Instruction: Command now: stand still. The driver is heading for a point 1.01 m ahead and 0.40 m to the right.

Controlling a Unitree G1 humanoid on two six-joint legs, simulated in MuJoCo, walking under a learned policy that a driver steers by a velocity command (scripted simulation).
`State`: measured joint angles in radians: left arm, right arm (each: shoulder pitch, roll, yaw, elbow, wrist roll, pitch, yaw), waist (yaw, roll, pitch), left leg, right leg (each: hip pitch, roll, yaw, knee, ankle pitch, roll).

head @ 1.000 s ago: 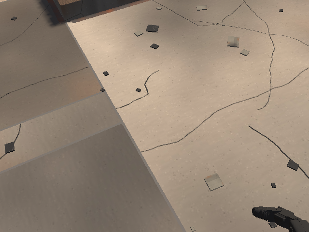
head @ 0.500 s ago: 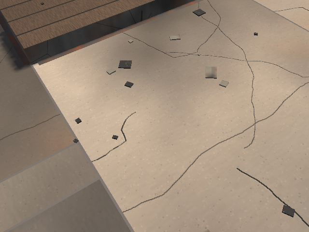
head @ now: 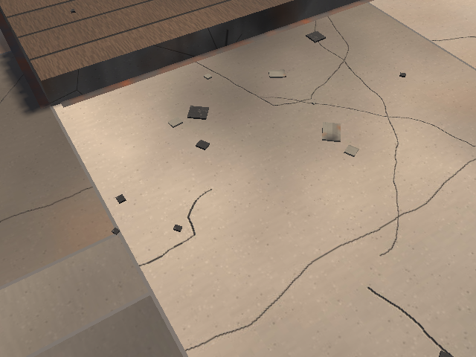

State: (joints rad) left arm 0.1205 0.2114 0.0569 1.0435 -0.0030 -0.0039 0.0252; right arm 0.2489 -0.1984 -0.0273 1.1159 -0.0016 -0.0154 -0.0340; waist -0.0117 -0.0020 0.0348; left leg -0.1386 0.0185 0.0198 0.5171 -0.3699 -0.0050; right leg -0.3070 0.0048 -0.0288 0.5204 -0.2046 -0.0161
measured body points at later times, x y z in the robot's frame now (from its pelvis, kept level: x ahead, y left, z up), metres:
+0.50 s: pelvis +0.09 -0.04 +0.00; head +0.10 -0.05 +0.45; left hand +0.10 +0.22 -0.14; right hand +0.12 -0.30 -0.15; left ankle +0.01 +0.10 -0.64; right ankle +0.07 -0.11 -0.73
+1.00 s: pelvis +0.35 +0.03 -0.01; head +0.38 +0.03 +0.44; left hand +0.34 +0.29 -0.15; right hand +0.48 -0.23 -0.12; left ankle +0.44 +0.12 -0.73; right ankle +0.18 -0.11 -0.63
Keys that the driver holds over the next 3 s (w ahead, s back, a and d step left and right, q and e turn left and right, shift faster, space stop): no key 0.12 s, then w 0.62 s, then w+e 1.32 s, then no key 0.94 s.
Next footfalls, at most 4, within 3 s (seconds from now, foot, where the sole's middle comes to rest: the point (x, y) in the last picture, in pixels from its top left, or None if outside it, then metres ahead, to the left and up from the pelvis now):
0.88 left None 0.48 0.12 -0.77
1.46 right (305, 283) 0.72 -0.18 -0.77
1.96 left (286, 193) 1.07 -0.16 -0.77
2.38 right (374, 203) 1.02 -0.46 -0.77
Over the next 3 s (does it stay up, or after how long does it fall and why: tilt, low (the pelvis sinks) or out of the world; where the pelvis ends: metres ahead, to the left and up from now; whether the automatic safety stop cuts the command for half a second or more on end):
stays up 1.07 -0.32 0.00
